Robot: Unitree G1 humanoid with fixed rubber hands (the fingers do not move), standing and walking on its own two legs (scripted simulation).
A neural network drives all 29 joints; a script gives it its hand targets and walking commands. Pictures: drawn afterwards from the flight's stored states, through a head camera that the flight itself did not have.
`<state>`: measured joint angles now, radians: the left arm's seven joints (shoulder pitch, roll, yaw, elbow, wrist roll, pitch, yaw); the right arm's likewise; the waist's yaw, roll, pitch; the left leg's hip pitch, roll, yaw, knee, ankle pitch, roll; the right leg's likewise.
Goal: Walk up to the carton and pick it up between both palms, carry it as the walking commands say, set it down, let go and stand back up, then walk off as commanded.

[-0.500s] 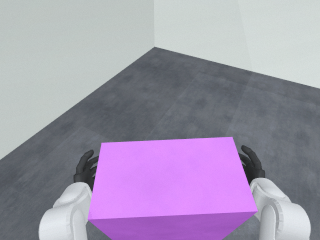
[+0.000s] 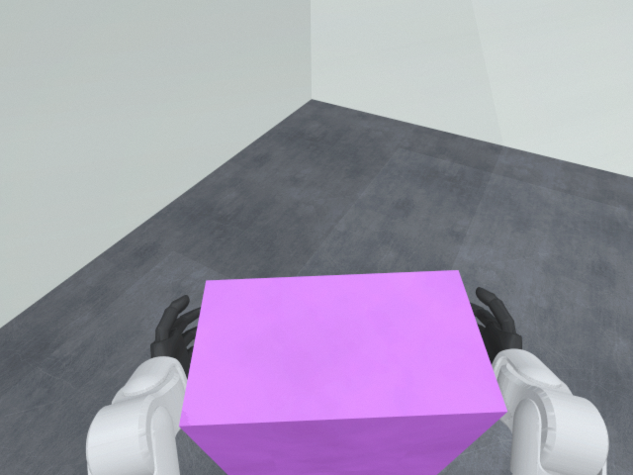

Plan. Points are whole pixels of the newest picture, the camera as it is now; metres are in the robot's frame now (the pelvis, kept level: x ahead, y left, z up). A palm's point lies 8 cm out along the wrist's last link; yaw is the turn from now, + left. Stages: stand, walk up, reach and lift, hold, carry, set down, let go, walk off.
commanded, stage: carry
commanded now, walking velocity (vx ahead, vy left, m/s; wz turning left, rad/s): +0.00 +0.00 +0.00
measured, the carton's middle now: (334, 392) +0.23 +0.00 +0.02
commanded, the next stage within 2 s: none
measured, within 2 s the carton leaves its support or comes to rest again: neither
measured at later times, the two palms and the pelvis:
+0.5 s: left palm (84, 400) +0.20 +0.26 +0.07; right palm (417, 383) +0.22 -0.09 +0.07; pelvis -0.03 +0.08 -0.01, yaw +1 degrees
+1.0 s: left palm out of the picture +0.10 +0.29 +0.10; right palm out of the picture +0.11 -0.07 +0.09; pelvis -0.13 +0.12 +0.01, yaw +1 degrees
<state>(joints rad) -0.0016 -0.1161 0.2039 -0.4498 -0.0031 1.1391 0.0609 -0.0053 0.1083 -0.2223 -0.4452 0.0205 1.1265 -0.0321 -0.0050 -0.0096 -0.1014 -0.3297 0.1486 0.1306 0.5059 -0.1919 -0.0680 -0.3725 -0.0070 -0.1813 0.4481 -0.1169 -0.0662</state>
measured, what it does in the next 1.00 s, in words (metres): walks backwards: right foot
